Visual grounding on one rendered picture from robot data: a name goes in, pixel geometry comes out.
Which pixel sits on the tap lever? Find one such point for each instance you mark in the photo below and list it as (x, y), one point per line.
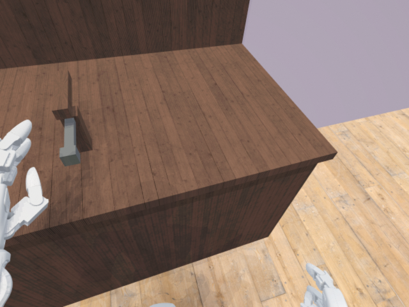
(69, 154)

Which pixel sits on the robot right hand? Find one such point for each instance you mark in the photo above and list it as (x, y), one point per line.
(330, 296)

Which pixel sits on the left robot forearm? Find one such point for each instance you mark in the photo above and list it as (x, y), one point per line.
(6, 282)

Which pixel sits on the robot left hand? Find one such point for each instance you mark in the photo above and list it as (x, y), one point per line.
(13, 148)

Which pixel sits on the counter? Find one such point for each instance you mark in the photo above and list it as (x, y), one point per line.
(188, 146)

